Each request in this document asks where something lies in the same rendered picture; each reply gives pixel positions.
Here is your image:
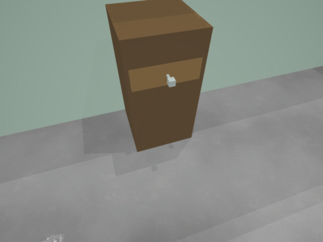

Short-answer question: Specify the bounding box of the drawer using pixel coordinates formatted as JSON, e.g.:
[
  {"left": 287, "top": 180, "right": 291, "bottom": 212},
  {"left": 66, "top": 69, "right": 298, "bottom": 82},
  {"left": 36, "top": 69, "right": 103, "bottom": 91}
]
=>
[{"left": 128, "top": 57, "right": 203, "bottom": 92}]

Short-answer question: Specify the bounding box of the cabinet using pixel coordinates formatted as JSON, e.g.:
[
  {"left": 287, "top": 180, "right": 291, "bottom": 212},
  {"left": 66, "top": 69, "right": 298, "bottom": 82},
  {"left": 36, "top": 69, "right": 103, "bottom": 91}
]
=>
[{"left": 105, "top": 0, "right": 213, "bottom": 152}]

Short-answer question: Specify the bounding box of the handle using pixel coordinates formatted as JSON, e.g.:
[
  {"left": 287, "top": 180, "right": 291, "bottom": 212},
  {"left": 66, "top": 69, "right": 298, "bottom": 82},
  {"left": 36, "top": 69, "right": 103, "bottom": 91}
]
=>
[{"left": 166, "top": 74, "right": 176, "bottom": 87}]

